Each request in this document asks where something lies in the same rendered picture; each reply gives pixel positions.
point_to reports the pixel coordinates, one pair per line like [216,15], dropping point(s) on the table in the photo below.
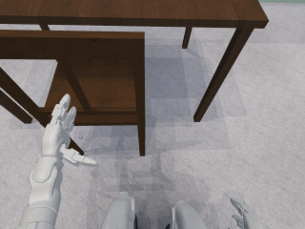
[242,15]

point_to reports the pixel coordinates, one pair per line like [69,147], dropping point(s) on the left robot hand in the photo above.
[58,131]

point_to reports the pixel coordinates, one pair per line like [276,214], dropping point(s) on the chair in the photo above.
[102,71]

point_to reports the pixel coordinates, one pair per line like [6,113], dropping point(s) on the right robot thigh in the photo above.
[183,216]

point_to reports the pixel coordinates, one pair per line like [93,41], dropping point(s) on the robot left shin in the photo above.
[131,224]

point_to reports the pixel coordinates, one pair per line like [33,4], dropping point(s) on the right robot hand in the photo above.
[250,220]

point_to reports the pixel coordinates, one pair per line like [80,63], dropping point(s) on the robot left forearm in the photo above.
[42,207]

